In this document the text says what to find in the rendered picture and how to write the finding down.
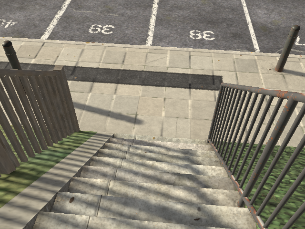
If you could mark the stairs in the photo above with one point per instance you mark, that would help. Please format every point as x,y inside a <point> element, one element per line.
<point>150,182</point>

